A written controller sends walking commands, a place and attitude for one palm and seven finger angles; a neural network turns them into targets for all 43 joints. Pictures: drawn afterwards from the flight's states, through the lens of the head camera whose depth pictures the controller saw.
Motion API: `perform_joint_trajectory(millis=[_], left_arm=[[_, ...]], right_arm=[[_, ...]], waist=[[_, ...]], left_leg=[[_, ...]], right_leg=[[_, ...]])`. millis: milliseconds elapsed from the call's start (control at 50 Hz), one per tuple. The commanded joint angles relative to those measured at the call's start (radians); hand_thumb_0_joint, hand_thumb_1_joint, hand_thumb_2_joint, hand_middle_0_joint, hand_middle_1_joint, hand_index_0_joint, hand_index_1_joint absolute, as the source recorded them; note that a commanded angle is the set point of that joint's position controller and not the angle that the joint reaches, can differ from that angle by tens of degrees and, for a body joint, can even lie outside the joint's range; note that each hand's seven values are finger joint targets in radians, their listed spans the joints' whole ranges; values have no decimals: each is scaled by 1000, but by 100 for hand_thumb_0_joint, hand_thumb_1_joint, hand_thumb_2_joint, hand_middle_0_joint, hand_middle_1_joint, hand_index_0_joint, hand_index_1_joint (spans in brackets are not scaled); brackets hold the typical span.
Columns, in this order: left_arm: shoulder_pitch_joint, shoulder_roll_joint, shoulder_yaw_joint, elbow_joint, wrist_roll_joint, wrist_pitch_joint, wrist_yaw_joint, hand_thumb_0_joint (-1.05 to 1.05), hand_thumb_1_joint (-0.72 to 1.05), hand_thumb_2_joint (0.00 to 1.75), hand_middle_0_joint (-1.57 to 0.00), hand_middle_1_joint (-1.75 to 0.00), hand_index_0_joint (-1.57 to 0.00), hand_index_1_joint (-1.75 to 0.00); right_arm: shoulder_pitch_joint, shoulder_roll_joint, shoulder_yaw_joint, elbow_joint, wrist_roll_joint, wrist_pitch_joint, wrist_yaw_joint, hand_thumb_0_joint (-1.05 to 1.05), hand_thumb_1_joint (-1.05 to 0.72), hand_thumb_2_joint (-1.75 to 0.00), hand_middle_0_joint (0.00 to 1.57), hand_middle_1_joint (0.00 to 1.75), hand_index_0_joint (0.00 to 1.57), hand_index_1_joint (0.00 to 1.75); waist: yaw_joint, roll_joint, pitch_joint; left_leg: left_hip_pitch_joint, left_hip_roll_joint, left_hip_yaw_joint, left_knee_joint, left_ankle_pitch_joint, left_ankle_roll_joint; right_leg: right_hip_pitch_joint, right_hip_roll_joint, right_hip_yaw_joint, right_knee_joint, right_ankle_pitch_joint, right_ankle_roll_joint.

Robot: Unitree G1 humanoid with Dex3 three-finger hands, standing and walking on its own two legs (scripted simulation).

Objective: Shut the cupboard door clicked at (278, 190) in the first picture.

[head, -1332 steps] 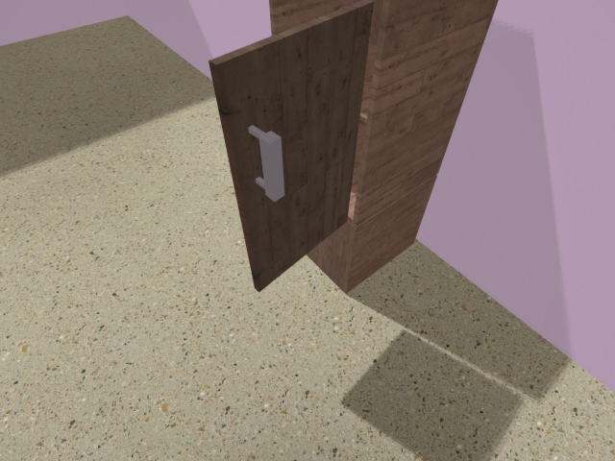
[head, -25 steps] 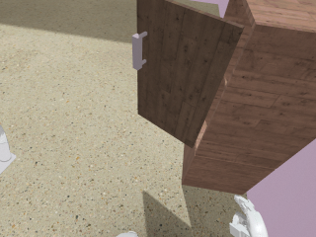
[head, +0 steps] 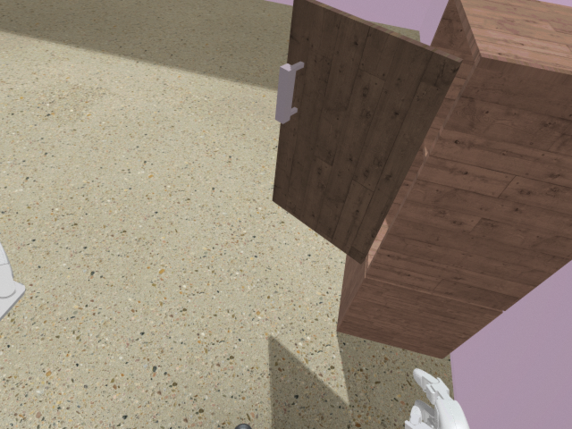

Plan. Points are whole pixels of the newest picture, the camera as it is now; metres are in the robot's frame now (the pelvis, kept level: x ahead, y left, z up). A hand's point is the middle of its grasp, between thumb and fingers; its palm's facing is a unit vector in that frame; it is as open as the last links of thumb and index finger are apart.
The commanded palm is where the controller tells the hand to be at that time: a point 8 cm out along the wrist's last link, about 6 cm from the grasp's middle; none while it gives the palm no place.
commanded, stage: stop stepping back and stand still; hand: left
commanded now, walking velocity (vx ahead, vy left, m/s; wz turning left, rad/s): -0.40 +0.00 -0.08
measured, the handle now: (291, 92) +0.78 +0.08 +0.07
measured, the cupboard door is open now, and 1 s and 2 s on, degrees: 62 62 62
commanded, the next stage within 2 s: let the arm hang, fingers relaxed in 1.00 s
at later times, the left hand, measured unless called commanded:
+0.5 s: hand (18, 310) +0.17 +0.28 +0.17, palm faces +0.40 -0.87 -0.28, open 7.4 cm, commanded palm +0.09 +0.31 +0.18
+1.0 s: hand out of the picture +0.16 +0.30 +0.17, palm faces +0.33 -0.85 -0.41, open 7.4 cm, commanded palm +0.10 +0.35 +0.18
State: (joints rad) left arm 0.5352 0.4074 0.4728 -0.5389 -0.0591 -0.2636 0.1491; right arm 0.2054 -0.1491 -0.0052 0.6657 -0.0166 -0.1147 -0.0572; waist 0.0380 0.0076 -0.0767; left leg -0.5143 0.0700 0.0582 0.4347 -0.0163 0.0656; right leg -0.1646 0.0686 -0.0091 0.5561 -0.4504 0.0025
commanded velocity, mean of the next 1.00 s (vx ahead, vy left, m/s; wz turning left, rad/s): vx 0.04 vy -0.06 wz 0.00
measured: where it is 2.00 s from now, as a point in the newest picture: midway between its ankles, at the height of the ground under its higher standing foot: outside the picture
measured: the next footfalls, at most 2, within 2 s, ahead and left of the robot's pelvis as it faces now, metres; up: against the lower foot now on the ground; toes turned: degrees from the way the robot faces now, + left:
right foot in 0.08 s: -0.11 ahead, -0.16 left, +0.00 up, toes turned -1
right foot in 0.56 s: -0.06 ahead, -0.04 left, +0.00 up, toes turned -7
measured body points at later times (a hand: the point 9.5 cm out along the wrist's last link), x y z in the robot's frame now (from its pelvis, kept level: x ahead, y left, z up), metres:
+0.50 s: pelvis -0.07 +0.02 -0.01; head -0.09 +0.07 +0.44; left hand +0.15 +0.32 +0.18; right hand +0.02 -0.24 -0.08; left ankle +0.07 +0.08 -0.73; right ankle -0.13 -0.10 -0.72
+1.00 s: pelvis -0.07 +0.06 +0.00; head -0.06 +0.09 +0.45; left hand +0.14 +0.35 +0.20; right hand +0.07 -0.16 -0.07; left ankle -0.03 +0.17 -0.74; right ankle -0.10 -0.04 -0.73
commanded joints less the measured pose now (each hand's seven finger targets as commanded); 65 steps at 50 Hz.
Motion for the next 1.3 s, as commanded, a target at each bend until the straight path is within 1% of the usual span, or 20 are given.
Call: perform_joint_trajectory(millis=[0, 100, 160, 220, 260, 320, 380, 440, 500, 560, 600, 720, 800, 840, 940, 1040, 1060, 1080, 1200, 1280], left_arm=[[-164, 196, 40, -239, 2, -70, -8, 0, 90, 90, -20, -30, -20, -30], [-111, 245, 101, -253, -15, -68, -17, 0, 90, 90, -20, -30, -20, -30], [91, 273, 162, -186, -36, -10, -14, 0, 90, 90, -20, -30, -20, -30], [10, 260, 135, -122, -23, 30, 5, 0, 90, 90, -20, -30, -20, -30], [-130, 235, 88, -71, -8, 40, 20, 0, 90, 90, -20, -30, -20, -30], [-316, 190, 9, -20, 19, 40, 17, 0, 90, 90, -20, -30, -20, -30], [-277, 197, 27, -167, 12, 1, 17, 0, 90, 90, -20, -30, -20, -30], [-98, 244, 89, -310, 3, -10, 10, 0, 90, 90, -20, -30, -20, -30], [101, 234, 110, -333, 3, 7, 2, 0, 90, 90, -20, -30, -20, -30], [90, 272, 166, -253, -6, 26, 14, 0, 90, 90, -20, -30, -20, -30], [8, 228, 136, -136, -7, 44, 33, 0, 90, 90, -20, -30, -20, -30], [-202, 151, -17, 7, 27, 48, 41, 0, 90, 90, -20, -30, -20, -30], [-155, 189, 17, -173, 6, 30, 17, 0, 90, 90, -20, -30, -20, -30], [-227, 241, 64, -284, 16, 12, 14, 0, 90, 90, -20, -30, -20, -30], [-13, 214, 105, -212, 15, 17, 17, 0, 90, 90, -20, -30, -20, -30], [51, 176, 97, -81, -7, 39, 13, 0, 90, 90, -20, -30, -20, -30], [58, 160, 74, -74, -11, 47, 13, 0, 90, 90, -20, -30, -20, -30], [-55, 1, -371, 618, 98, 179, -129, 0, 90, 90, -20, -30, -20, -30], [-227, 5, -387, 894, 99, 263, -154, 0, 90, 90, -20, -30, -20, -30], [-305, -18, -423, 1125, 86, 284, -135, 0, 90, 90, -20, -30, -20, -30]], right_arm=[[-73, -179, -62, -110, -8, -49, -9, 0, -90, -90, 20, 30, 20, 30], [-100, -151, -70, -167, 23, -37, -18, 0, -90, -90, 20, 30, 20, 30], [-113, -146, -43, -215, 16, -1, -29, 0, -90, -90, 20, 30, 20, 30], [-88, -156, -32, -195, 11, 35, -38, 0, -90, -90, 20, 30, 20, 30], [-65, -172, -31, -171, 18, 29, -47, 0, -90, -90, 20, 30, 20, 30], [-63, -208, -30, -170, 34, -10, -62, 0, -90, -90, 20, 30, 20, 30], [-70, -215, -32, -188, 26, -61, -50, 0, -90, -90, 20, 30, 20, 30], [-57, -189, -40, -197, 12, -82, -15, 0, -90, -90, 20, 30, 20, 30], [-50, -169, -32, -215, 5, -62, 2, 0, -90, -90, 20, 30, 20, 30], [-22, -158, -41, -181, -11, -11, 0, 0, -90, -90, 20, 30, 20, 30], [0, -167, -48, -153, 6, 8, -12, 0, -90, -90, 20, 30, 20, 30], [-47, -175, -26, -138, 19, -21, -43, 0, -90, -90, 20, 30, 20, 30], [-59, -178, -19, -168, 18, -53, -42, 0, -90, -90, 20, 30, 20, 30], [-80, -167, -20, -163, 1, -72, -35, 0, -90, -90, 20, 30, 20, 30], [-45, -170, -28, -175, 1, -78, -9, 0, -90, -90, 20, 30, 20, 30], [-35, -164, -28, -184, 19, -38, -8, 0, -90, -90, 20, 30, 20, 30], [-36, -163, -29, -188, 24, -28, -8, 0, -90, -90, 20, 30, 20, 30], [-127, -325, -72, 5, 26, -75, 63, 0, -90, -90, 20, 30, 20, 30], [-32, -247, -49, 16, -4, 79, 43, 0, -90, -90, 20, 30, 20, 30], [-8, -205, -27, 99, -19, 123, 45, 0, -90, -90, 20, 30, 20, 30]], waist=[[-32, 153, -159], [-56, -11, -225], [-49, -1, -107], [-68, -114, 71], [-91, -168, 151], [-91, 33, 257], [-59, 381, 118], [-23, 245, -75], [-29, 252, -130], [-41, -58, -82], [-66, -175, 59], [-63, -35, 126], [-61, 159, 42], [-54, 202, 50], [-37, 215, -47], [-44, 62, -101], [-49, 18, -104], [-79, 3, -20], [-59, -334, -17], [-71, -79, 49]], left_leg=[[415, 166, -150, -128, -88, -83], [603, 37, 14, 77, -117, -100], [469, -8, -7, 166, -277, -108], [340, -43, -57, 404, -290, -106], [284, -16, -111, 420, -286, -91], [171, 11, -200, 59, -331, -50], [79, 146, -538, -429, -881, -112], [148, 126, -376, -371, -699, -101], [82, 21, -155, -224, -525, -110], [136, -72, -42, 294, -345, -100], [-1, -43, -123, 554, -326, -97], [247, -30, -32, 102, -325, -43], [279, 142, -367, -183, -216, -3], [250, 193, -430, -265, -300, 5], [298, 141, -200, -131, -46, -26], [210, 49, -97, -9, -83, -62], [229, 36, -89, 27, -70, -63], [197, 52, -90, 226, 154, -58], [170, -30, -95, 275, -135, -48], [266, -9, -122, 146, -44, -47]], right_leg=[[-114, -57, 49, -285, 116, -28], [-318, -120, 29, -249, 188, -35], [-393, -176, 77, -289, -108, -107], [-542, -281, 199, -379, -281, -170], [-530, -288, 149, -340, -231, -155], [-363, -117, -2, -120, -57, -42], [-129, 38, 5, 202, -98, -12], [18, 48, -21, 124, -61, -26], [185, 7, -39, -131, 11, -35], [-99, -291, 269, -360, -176, -152], [-245, -408, 402, -425, -322, -248], [-239, -210, 116, -226, -96, -100], [-154, -36, -20, 44, 124, 12], [-153, -44, 13, 119, 79, 15], [-18, -34, -18, -120, 187, 7], [96, -104, 78, -171, 436, -22], [70, -128, 114, -177, 478, -33], [-72, -243, 63, -44, 823, -68], [-99, -265, 116, -57, 700, -136], [-171, -242, 96, -79, 385, -116]])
